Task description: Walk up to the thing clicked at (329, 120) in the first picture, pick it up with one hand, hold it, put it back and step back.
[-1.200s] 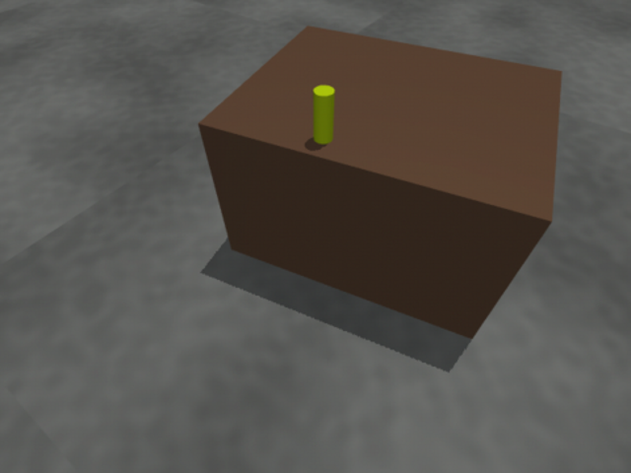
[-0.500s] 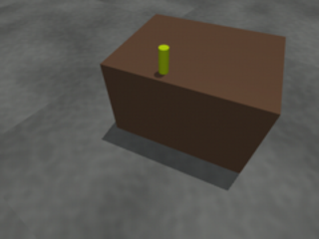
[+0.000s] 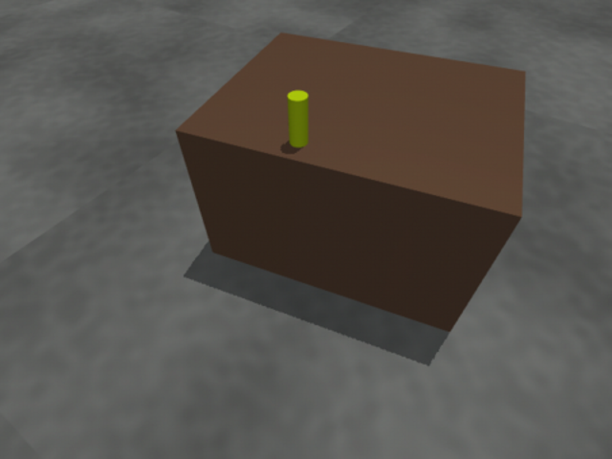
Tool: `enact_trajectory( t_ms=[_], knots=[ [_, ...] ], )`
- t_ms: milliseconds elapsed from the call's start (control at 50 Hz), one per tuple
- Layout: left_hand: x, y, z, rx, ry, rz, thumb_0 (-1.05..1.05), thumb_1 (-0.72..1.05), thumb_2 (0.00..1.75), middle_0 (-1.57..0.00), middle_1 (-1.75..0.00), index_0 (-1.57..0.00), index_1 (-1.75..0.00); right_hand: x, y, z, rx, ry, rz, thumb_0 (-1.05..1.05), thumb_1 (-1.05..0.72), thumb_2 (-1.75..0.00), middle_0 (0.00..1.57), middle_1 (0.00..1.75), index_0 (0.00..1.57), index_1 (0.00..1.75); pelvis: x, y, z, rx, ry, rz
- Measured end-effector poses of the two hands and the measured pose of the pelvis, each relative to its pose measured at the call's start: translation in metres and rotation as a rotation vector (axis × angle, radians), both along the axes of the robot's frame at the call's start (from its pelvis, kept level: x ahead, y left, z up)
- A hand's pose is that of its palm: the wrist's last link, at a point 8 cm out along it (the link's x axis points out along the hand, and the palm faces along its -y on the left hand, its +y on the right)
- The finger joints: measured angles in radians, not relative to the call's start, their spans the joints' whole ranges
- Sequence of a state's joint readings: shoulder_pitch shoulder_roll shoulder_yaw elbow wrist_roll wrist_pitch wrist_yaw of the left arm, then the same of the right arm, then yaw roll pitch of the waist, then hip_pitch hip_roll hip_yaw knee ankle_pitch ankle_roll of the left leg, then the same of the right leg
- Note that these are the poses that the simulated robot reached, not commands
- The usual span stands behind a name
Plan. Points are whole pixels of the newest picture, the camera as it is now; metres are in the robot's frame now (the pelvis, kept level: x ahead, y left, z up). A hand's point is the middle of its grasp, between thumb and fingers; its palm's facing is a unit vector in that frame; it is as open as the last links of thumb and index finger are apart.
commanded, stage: walk up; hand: left
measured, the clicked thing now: (298, 120) +0.96 +0.05 -0.11
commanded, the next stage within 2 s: none
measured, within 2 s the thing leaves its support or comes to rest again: neither
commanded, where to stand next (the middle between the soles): +0.52 -0.01 m, yaw -21 degrees
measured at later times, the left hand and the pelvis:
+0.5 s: hand (182, 423) +0.20 +0.20 -0.14, palm faces -0.15 -0.90 -0.40, open 7.4 cm; pelvis +0.14 -0.07 -0.01, yaw -11 degrees
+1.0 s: hand (203, 254) +0.51 +0.23 -0.14, palm faces -0.34 -0.82 -0.45, open 7.4 cm; pelvis +0.35 -0.02 -0.01, yaw -17 degrees
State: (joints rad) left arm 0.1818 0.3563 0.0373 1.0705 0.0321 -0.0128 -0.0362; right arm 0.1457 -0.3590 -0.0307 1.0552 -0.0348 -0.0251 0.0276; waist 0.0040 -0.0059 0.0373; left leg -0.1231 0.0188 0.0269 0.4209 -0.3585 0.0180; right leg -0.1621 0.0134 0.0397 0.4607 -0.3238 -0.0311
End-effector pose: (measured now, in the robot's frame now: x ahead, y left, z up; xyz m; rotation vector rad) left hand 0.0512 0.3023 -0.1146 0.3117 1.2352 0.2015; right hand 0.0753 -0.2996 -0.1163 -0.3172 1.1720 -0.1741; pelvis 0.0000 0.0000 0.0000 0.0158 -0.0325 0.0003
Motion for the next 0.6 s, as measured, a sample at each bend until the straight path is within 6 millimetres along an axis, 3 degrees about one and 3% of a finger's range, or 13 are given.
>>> enact_trajectory(
  t_ms=[80, 180, 240, 300, 420, 520, 600],
  knots=[
    [0.017, 0.004, 0.002, 0.030, 0.040, -0.056, 0.01, 0.90, 0.90, -0.21, -0.30, -0.20, -0.30, -0.010, -0.020, 0.000, -0.019, -0.049, -0.066, 0.01, -0.90, -0.89, 0.21, 0.30, 0.21, 0.30, 0.011, -0.006, -0.005, 0.004, 0.005, -0.043],
    [0.061, -0.008, 0.013, 0.055, -0.003, -0.116, 0.01, 0.90, 0.90, -0.21, -0.30, -0.20, -0.30, -0.028, -0.054, -0.005, -0.032, 0.035, -0.112, 0.01, -0.90, -0.89, 0.20, 0.30, 0.21, 0.30, 0.034, -0.029, -0.008, 0.017, -0.008, -0.078],
    [0.087, -0.020, 0.012, 0.090, -0.029, -0.145, 0.01, 0.90, 0.90, -0.21, -0.30, -0.20, -0.30, -0.022, -0.081, -0.021, -0.034, 0.058, -0.143, 0.01, -0.90, -0.89, 0.20, 0.30, 0.21, 0.30, 0.054, -0.047, -0.021, 0.010, -0.023, -0.110],
    [0.103, -0.034, 0.010, 0.111, -0.061, -0.139, 0.01, 0.90, 0.90, -0.21, -0.29, -0.20, -0.30, -0.004, -0.096, -0.030, -0.033, 0.065, -0.158, 0.01, -0.90, -0.89, 0.20, 0.30, 0.21, 0.30, 0.071, -0.060, -0.028, -0.022, -0.039, -0.118],
    [0.125, -0.058, 0.019, 0.078, -0.037, -0.142, 0.01, 0.90, 0.90, -0.21, -0.30, -0.20, -0.30, 0.053, -0.096, -0.014, 0.004, -0.002, -0.141, 0.01, -0.90, -0.89, 0.20, 0.30, 0.20, 0.30, 0.109, -0.067, -0.011, -0.021, -0.038, -0.168],
    [0.159, -0.060, 0.017, 0.065, -0.028, -0.168, 0.01, 0.90, 0.90, -0.21, -0.30, -0.20, -0.30, 0.093, -0.092, -0.005, 0.004, -0.033, -0.134, 0.01, -0.90, -0.89, 0.20, 0.30, 0.20, 0.30, 0.147, -0.065, -0.010, -0.036, -0.030, -0.201],
    [0.200, -0.049, 0.010, 0.065, -0.028, -0.205, 0.01, 0.90, 0.90, -0.21, -0.30, -0.21, -0.30, 0.128, -0.087, -0.003, -0.016, -0.041, -0.143, 0.01, -0.90, -0.89, 0.20, 0.30, 0.20, 0.30, 0.183, -0.056, -0.015, -0.050, -0.017, -0.220]
  ],
)
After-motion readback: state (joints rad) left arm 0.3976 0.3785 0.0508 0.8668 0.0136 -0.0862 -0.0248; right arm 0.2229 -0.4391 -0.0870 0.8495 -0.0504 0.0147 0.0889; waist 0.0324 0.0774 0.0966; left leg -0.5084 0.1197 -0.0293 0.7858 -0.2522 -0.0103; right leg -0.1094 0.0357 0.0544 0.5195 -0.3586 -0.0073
